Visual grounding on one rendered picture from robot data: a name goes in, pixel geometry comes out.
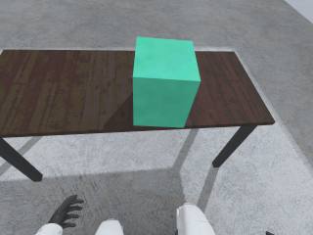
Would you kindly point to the robot thigh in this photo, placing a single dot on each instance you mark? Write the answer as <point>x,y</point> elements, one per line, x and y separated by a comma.
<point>191,221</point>
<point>110,227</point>

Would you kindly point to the left robot forearm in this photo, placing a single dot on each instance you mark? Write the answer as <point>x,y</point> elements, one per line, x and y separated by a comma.
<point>50,229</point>

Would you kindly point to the table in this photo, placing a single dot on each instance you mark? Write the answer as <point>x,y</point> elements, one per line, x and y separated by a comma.
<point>69,92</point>

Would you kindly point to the right robot thigh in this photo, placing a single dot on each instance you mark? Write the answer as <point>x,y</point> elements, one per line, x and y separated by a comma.
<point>191,221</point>

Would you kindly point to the left robot thigh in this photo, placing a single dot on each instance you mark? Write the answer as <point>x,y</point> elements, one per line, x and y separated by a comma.
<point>110,227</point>

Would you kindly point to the carton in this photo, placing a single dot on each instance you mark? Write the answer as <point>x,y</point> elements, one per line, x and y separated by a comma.
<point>166,80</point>

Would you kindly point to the left robot hand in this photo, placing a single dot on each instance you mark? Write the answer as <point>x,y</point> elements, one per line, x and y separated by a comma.
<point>60,215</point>

